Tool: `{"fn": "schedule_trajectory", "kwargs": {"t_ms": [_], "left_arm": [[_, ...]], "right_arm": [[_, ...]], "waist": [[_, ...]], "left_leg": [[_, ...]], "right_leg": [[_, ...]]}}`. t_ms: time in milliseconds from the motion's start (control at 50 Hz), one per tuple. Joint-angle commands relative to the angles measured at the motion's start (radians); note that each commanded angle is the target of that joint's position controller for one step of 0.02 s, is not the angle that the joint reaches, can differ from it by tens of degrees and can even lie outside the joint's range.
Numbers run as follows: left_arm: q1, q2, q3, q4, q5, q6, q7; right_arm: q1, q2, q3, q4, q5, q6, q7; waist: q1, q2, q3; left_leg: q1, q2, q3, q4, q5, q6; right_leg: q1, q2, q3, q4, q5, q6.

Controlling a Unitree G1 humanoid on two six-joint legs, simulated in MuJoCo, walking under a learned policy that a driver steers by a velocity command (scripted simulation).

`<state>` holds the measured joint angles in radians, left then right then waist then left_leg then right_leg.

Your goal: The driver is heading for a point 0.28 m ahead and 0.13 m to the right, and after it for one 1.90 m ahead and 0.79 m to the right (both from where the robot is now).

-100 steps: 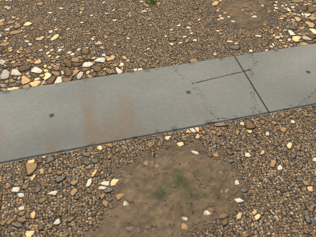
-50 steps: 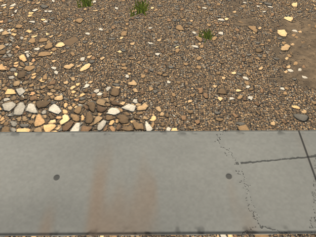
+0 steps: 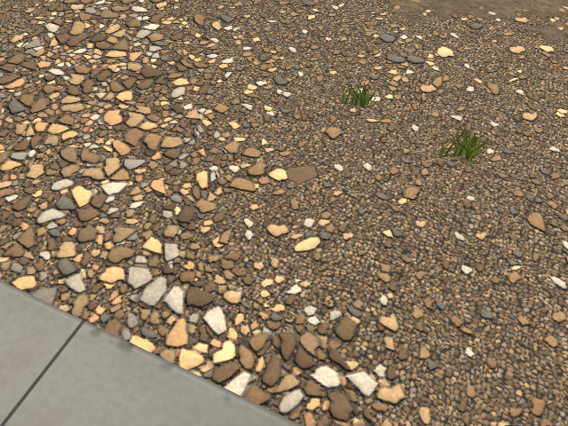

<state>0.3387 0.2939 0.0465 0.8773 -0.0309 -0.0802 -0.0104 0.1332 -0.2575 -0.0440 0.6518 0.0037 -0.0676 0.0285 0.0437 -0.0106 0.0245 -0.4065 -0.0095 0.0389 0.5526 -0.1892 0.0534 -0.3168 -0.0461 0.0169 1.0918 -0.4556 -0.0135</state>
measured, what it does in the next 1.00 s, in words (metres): walks ahead, turning right: right foot, then left foot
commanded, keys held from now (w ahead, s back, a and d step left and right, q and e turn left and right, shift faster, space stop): w+e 0.16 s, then e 0.84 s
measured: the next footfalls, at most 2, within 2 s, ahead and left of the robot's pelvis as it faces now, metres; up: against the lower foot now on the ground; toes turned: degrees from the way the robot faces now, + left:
right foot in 0.40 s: +0.36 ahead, -0.14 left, +0.00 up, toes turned -12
left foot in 0.88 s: +0.42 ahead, +0.06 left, +0.00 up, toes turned -34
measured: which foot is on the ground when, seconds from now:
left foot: down 0.00-0.42, up 0.44-0.86, down 0.88-1.00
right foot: up 0.00-0.38, down 0.40-0.88, up 0.90-1.00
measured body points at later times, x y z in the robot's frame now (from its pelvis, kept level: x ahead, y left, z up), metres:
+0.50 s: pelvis +0.22 -0.04 -0.01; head +0.28 -0.06 +0.44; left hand +0.46 +0.18 -0.10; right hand +0.27 -0.34 -0.13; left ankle +0.12 +0.12 -0.63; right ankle +0.32 -0.13 -0.73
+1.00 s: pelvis +0.31 -0.01 +0.01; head +0.35 +0.00 +0.45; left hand +0.60 +0.15 -0.09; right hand +0.28 -0.32 -0.08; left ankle +0.39 +0.09 -0.73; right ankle +0.26 -0.12 -0.67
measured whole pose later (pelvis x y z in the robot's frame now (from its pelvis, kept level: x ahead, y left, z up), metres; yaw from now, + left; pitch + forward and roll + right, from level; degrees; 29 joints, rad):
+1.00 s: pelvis +0.31 -0.01 +0.01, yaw -32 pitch +2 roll -1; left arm 0.17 0.33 0.09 0.62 -0.01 0.05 0.02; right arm 0.18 -0.27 -0.07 0.71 -0.02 -0.01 -0.03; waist 0.00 -0.05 0.01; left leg -0.31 0.00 -0.03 0.51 -0.24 0.00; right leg -0.55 0.14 0.14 1.02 -0.45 0.03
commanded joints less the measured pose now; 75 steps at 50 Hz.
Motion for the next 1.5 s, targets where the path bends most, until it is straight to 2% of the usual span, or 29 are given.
{"fn": "schedule_trajectory", "kwargs": {"t_ms": [20,100,260,320,380,400,420,440,460,480,500,560,680,800,860,880,900,920,940,980,1100,1260,1280,1300,1320,1340,1360,1420,1500], "left_arm": [[-0.065,0.115,0.029,-0.093,0.005,-0.019,0.002],[-0.037,0.058,0.026,-0.081,0.001,0.027,0.007],[-0.262,0.003,0.008,-0.175,0.031,0.018,-0.028],[-0.273,0.031,0.018,-0.216,0.028,0.023,-0.052],[-0.120,0.102,0.054,-0.206,0.031,0.024,-0.063],[-0.012,0.151,0.078,-0.182,0.034,0.021,-0.049],[0.033,0.249,0.098,-0.190,0.036,0.026,-0.022],[-0.029,0.299,0.096,-0.236,0.051,0.025,-0.017],[-0.041,0.225,0.083,-0.264,0.042,0.036,-0.022],[-0.101,0.175,0.069,-0.277,0.033,0.039,-0.020],[-0.142,0.141,0.061,-0.275,0.018,0.047,-0.016],[-0.199,0.132,0.058,-0.295,0.035,0.064,-0.002],[-0.194,0.166,0.073,-0.309,0.026,0.088,0.036],[-0.186,0.161,0.074,-0.323,0.028,0.114,0.041],[-0.201,0.153,0.072,-0.332,0.015,0.125,0.041],[-0.188,0.133,0.066,-0.333,0.010,0.128,0.043],[-0.136,0.076,0.052,-0.332,0.016,0.129,0.040],[-0.168,0.115,0.066,-0.373,0.007,0.115,0.037],[-0.146,0.195,0.091,-0.347,0.027,0.106,0.034],[-0.103,0.177,0.097,-0.292,0.017,0.125,0.038],[-0.215,0.080,0.059,-0.346,0.006,0.138,0.028],[-0.127,0.062,0.048,-0.311,0.020,0.131,0.005],[-0.117,0.077,0.050,-0.306,0.024,0.130,0.007],[-0.098,0.133,0.058,-0.315,0.029,0.129,0.017],[-0.155,0.179,0.056,-0.334,0.049,0.128,0.023],[-0.142,0.120,0.045,-0.328,0.068,0.111,0.017],[-0.163,0.095,0.033,-0.311,0.073,0.095,0.014],[-0.235,0.094,0.029,-0.289,0.047,0.074,0.018],[-0.248,0.061,0.019,-0.260,0.047,0.080,0.019]], "right_arm": [[0.124,-0.107,-0.037,-0.008,-0.005,-0.015,0.000],[0.103,-0.104,-0.045,0.033,-0.019,-0.050,-0.005],[0.131,-0.154,-0.053,0.093,-0.013,-0.031,-0.051],[0.142,-0.183,-0.064,0.108,0.005,0.000,-0.064],[0.098,-0.207,-0.075,0.091,0.020,0.032,-0.083],[0.097,-0.190,-0.068,0.084,0.021,0.035,-0.084],[0.155,-0.123,-0.043,0.060,-0.022,0.026,-0.077],[0.273,-0.057,-0.015,0.036,-0.035,0.013,-0.056],[0.221,-0.153,-0.033,0.056,-0.014,0.003,-0.038],[0.127,-0.165,-0.036,0.027,0.012,0.006,-0.037],[0.095,-0.149,-0.035,0.031,0.002,0.017,-0.051],[0.104,-0.143,-0.043,0.027,-0.016,0.056,-0.069],[0.058,-0.112,-0.034,0.023,-0.015,0.066,-0.083],[0.005,-0.118,-0.038,0.004,-0.003,0.042,-0.065],[0.063,-0.123,-0.048,0.019,0.004,0.025,-0.050],[0.094,-0.152,-0.059,0.027,-0.003,0.023,-0.049],[0.099,-0.223,-0.075,0.016,-0.023,0.029,-0.053],[0.081,-0.269,-0.086,0.022,-0.057,0.039,-0.050],[0.029,-0.210,-0.074,-0.012,-0.054,0.035,-0.053],[-0.031,-0.141,-0.055,-0.034,-0.027,0.040,-0.062],[0.048,-0.160,-0.059,-0.016,-0.023,0.070,-0.080],[0.010,-0.195,-0.062,0.014,0.026,0.075,-0.051],[0.058,-0.166,-0.051,0.039,0.029,0.070,-0.049],[0.092,-0.108,-0.031,0.039,-0.008,0.061,-0.041],[0.086,-0.057,-0.009,0.012,-0.041,0.049,-0.033],[0.002,-0.122,-0.026,0.001,-0.027,0.053,-0.045],[-0.011,-0.155,-0.039,0.008,-0.007,0.059,-0.048],[0.043,-0.151,-0.050,0.054,-0.012,0.083,-0.059],[0.052,-0.091,-0.028,0.072,-0.004,0.080,-0.055]], "waist": [[-0.071,0.096,-0.077],[-0.023,0.090,-0.032],[-0.085,0.061,0.029],[-0.080,0.084,0.003],[0.005,0.099,-0.089],[0.061,0.050,-0.147],[0.040,-0.145,-0.246],[-0.057,-0.283,-0.416],[0.020,-0.105,-0.491],[0.013,-0.059,-0.364],[-0.017,0.032,-0.240],[-0.073,-0.051,-0.147],[-0.052,-0.088,-0.188],[-0.018,-0.150,-0.152],[-0.057,-0.159,-0.147],[-0.068,-0.128,-0.148],[-0.033,0.069,-0.168],[-0.019,0.349,-0.100],[-0.020,0.244,-0.094],[-0.004,0.129,-0.089],[-0.089,0.187,-0.080],[-0.039,0.200,-0.105],[-0.037,0.162,-0.107],[-0.061,-0.007,-0.168],[-0.095,-0.251,-0.149],[-0.014,-0.201,-0.157],[-0.025,-0.170,-0.120],[-0.056,-0.147,-0.078],[-0.049,-0.129,-0.090]], "left_leg": [[0.365,0.272,-0.334,-0.313,0.066,0.172],[0.244,0.248,-0.153,-0.405,0.227,0.165],[0.279,0.216,0.105,-0.358,0.553,0.097],[0.398,0.257,0.110,-0.259,0.642,0.081],[0.432,0.244,0.123,0.008,0.839,0.038],[0.371,0.183,0.146,0.214,0.733,-0.007],[0.119,0.096,0.149,0.534,0.189,-0.072],[-0.205,-0.103,-0.012,0.885,-0.533,-0.130],[-0.230,-0.035,-0.178,0.922,-0.472,-0.107],[-0.270,-0.003,-0.158,0.880,-0.387,-0.090],[-0.280,0.035,-0.140,0.787,-0.323,-0.094],[-0.144,0.043,-0.120,0.620,-0.234,-0.104],[-0.127,0.017,-0.141,0.393,-0.123,-0.143],[-0.052,-0.014,-0.150,0.179,-0.132,-0.126],[0.086,-0.027,-0.125,-0.070,-0.054,-0.089],[0.188,0.033,-0.151,-0.167,0.022,-0.063],[0.301,0.258,-0.334,-0.215,0.095,0.020],[0.248,0.396,-0.562,-0.267,0.260,0.177],[0.236,0.414,-0.532,-0.246,0.304,0.208],[0.241,0.296,-0.333,-0.199,0.308,0.128],[0.352,0.263,-0.177,-0.205,0.351,0.155],[0.255,0.271,-0.130,-0.115,0.352,0.132],[0.192,0.245,-0.105,-0.083,0.274,0.072],[0.070,0.173,-0.032,0.056,0.042,-0.024],[-0.079,0.082,0.023,0.154,-0.339,-0.108],[-0.064,0.092,-0.047,0.255,-0.420,-0.129],[-0.070,0.094,-0.065,0.325,-0.403,-0.133],[-0.054,0.093,-0.086,0.374,-0.298,-0.150],[0.054,0.077,-0.058,0.212,-0.232,-0.150]], "right_leg": [[-0.398,-0.091,0.060,0.096,0.138,-0.011],[-0.343,-0.092,0.094,0.040,0.268,0.018],[-0.290,-0.027,-0.017,-0.403,0.596,0.019],[-0.293,-0.006,-0.041,-0.465,0.486,-0.010],[-0.115,0.074,-0.094,-0.528,0.368,-0.068],[0.053,0.100,-0.078,-0.630,0.511,-0.102],[0.329,-0.100,0.190,-0.579,0.983,-0.180],[0.608,-0.351,0.668,-0.608,1.157,-0.439],[0.570,-0.311,0.607,-0.659,0.979,-0.414],[0.457,-0.259,0.482,-0.678,0.832,-0.360],[0.309,-0.202,0.398,-0.708,0.718,-0.301],[0.037,-0.118,0.334,-0.776,0.582,-0.257],[0.020,-0.078,0.351,-0.764,0.391,-0.220],[0.034,-0.064,0.456,-0.744,0.235,-0.194],[0.043,-0.038,0.493,-0.680,0.317,-0.161],[-0.011,0.004,0.464,-0.629,0.263,-0.122],[-0.132,0.103,0.328,-0.421,-0.002,-0.061],[-0.314,0.224,0.142,-0.221,-0.173,-0.007],[-0.327,0.150,0.164,-0.023,-0.134,0.030],[-0.322,0.132,0.131,0.107,-0.026,0.069],[-0.339,0.067,0.032,-0.030,0.060,0.126],[0.073,0.081,-0.069,-0.654,0.244,0.028],[0.186,0.069,-0.035,-0.763,0.360,-0.001],[0.355,-0.088,0.162,-0.753,0.605,-0.042],[0.337,-0.272,0.337,-0.712,0.820,-0.187],[0.243,-0.295,0.355,-0.739,0.710,-0.280],[0.218,-0.255,0.313,-0.756,0.648,-0.266],[0.165,-0.182,0.221,-0.747,0.668,-0.206],[0.151,-0.138,0.167,-0.721,0.671,-0.199]]}}
Velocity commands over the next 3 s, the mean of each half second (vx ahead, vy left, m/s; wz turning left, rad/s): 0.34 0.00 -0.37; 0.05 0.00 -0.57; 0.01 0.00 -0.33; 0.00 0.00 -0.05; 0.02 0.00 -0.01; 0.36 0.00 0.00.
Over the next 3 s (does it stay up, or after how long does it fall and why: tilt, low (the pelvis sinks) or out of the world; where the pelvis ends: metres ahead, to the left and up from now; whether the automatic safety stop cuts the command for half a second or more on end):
stays up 0.42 -0.14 0.00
